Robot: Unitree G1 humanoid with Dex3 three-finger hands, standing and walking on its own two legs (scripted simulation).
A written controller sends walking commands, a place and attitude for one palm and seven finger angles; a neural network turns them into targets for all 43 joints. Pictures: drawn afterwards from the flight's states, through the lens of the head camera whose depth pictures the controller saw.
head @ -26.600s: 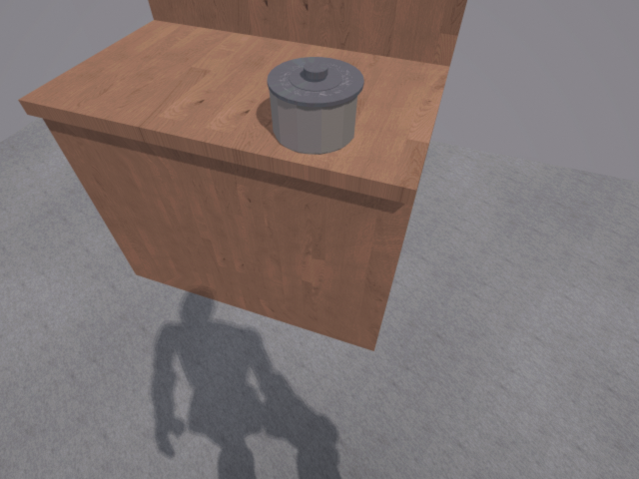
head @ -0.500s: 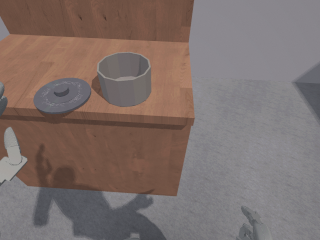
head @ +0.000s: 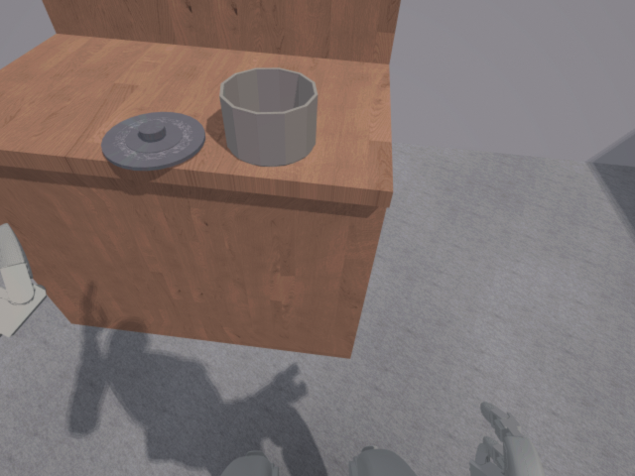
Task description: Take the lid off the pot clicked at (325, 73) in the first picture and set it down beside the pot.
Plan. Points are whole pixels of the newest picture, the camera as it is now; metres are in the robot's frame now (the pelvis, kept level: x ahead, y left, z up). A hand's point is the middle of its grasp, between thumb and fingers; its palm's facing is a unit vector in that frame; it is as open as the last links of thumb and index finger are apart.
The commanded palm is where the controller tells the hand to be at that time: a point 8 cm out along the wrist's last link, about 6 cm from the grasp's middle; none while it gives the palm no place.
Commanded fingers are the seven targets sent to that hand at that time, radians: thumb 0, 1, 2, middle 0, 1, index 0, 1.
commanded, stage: step back with the hand held close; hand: left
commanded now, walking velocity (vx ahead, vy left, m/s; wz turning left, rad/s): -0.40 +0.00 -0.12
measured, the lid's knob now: (152, 130) +0.70 +0.35 +0.05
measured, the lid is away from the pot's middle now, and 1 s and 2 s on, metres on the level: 0.23 0.23 0.23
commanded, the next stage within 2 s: stop stepping back and stand still in 0.02 s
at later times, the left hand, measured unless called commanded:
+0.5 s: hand out of the picture +0.09 +0.23 +0.24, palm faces +0.39 -0.81 -0.44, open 7.4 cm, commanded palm +0.03 +0.27 +0.24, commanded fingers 0.00 0.90 0.90 -0.20 -0.30 -0.20 -0.30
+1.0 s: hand out of the picture +0.03 +0.20 +0.17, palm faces +0.31 -0.83 -0.47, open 7.4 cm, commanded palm none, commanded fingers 0.00 0.90 0.90 -0.20 -0.30 -0.20 -0.30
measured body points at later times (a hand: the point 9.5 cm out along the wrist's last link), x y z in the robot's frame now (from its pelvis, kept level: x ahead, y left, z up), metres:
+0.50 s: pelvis -0.12 +0.00 +0.03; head -0.14 +0.00 +0.48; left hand +0.06 +0.27 +0.26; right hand -0.01 -0.26 -0.06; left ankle -0.04 +0.12 -0.70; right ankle -0.09 -0.11 -0.70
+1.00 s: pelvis -0.20 -0.02 +0.02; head -0.22 -0.06 +0.47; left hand +0.01 +0.25 +0.19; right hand -0.08 -0.26 -0.11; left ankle -0.16 +0.12 -0.62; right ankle -0.16 -0.08 -0.71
